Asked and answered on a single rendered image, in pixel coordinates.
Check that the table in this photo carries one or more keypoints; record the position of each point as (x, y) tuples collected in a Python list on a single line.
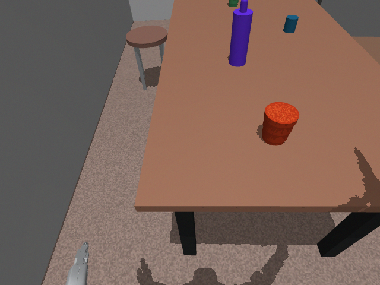
[(205, 151)]

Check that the stool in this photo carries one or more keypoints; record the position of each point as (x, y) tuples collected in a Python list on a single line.
[(146, 37)]

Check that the left robot hand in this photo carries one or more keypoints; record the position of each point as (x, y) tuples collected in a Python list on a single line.
[(77, 274)]

